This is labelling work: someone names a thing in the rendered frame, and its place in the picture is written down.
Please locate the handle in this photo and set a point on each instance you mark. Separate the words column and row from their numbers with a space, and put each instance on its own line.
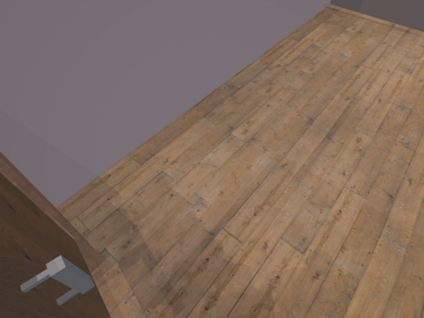
column 65, row 272

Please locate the cupboard door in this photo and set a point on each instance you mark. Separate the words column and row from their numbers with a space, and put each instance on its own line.
column 29, row 239

